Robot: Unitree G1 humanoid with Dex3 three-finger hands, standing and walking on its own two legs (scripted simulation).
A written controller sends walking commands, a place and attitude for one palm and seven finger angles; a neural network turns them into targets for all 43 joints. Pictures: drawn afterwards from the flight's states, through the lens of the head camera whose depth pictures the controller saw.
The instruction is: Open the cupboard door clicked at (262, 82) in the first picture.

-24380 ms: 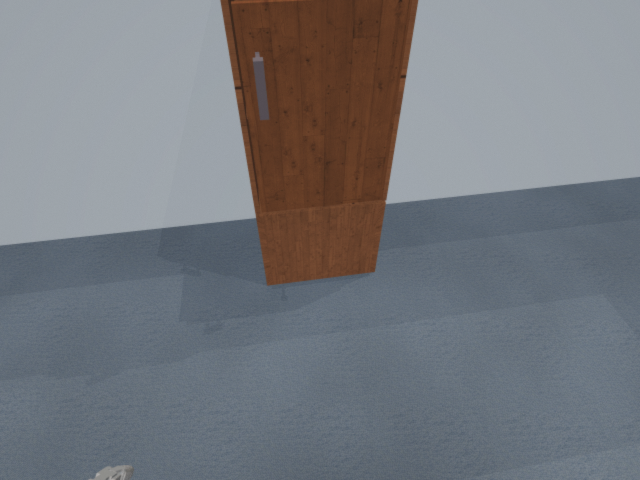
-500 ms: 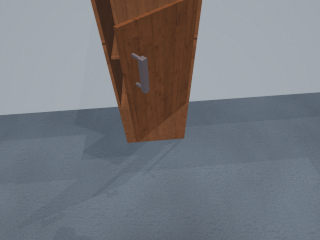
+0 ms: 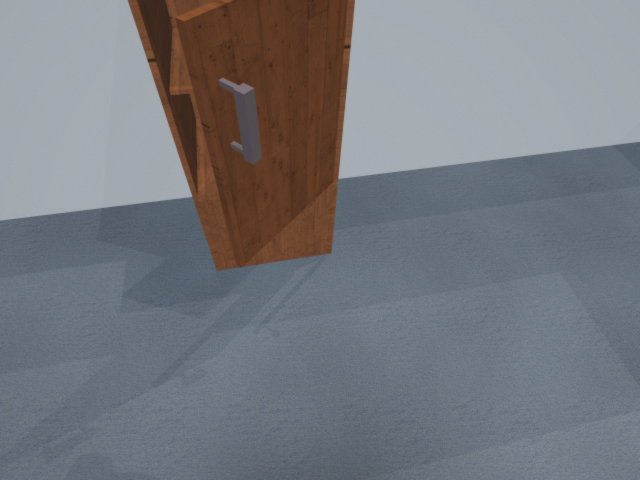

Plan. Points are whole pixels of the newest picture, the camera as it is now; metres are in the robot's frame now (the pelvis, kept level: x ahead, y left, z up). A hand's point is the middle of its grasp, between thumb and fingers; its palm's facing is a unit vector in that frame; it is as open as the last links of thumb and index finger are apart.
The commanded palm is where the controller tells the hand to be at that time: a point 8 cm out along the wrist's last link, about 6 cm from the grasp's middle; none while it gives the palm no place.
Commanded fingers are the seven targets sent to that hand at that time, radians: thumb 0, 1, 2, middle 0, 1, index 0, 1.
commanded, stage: walk to a spot facing it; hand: left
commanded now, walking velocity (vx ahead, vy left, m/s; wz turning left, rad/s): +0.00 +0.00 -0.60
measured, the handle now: (239, 122) +0.64 +0.18 +0.07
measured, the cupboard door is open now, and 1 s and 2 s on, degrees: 41 41 41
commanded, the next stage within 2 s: none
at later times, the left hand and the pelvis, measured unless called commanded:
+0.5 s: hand out of the picture +0.13 +0.14 -0.17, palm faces -0.27 -0.92 -0.27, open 7.4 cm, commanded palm none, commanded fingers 0.00 0.90 0.90 -0.20 -0.30 -0.20 -0.30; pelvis -0.02 -0.03 -0.02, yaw -18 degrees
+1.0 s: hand (246, 451) +0.18 +0.12 -0.17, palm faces -0.51 -0.84 -0.20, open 7.4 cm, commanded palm none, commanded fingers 0.00 0.90 0.90 -0.20 -0.30 -0.20 -0.30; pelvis -0.01 -0.02 +0.00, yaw -35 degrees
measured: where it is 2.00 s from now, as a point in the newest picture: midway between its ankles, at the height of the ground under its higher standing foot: outside the picture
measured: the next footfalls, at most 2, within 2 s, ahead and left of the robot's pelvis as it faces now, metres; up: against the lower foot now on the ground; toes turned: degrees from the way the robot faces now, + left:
right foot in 0.46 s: +0.00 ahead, -0.15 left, +0.00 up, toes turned -21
left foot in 0.86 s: +0.08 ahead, +0.08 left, +0.00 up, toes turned -30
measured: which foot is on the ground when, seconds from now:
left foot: down 0.00-0.46, up 0.48-0.84, down 0.86-1.00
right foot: down 0.00-0.04, up 0.06-0.44, down 0.46-0.86, up 0.88-1.00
